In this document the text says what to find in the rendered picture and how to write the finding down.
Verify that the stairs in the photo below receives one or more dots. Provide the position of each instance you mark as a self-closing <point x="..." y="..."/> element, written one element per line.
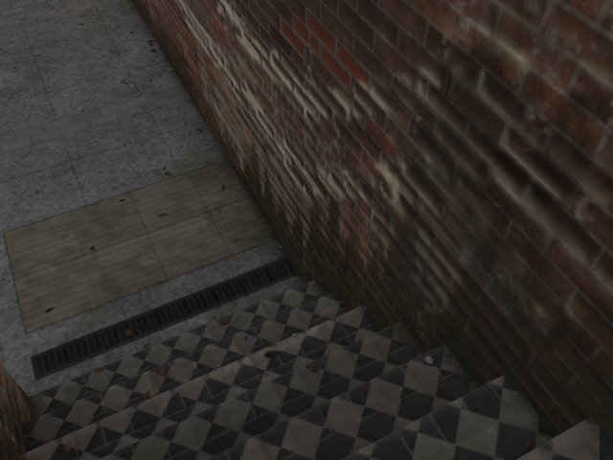
<point x="297" y="376"/>

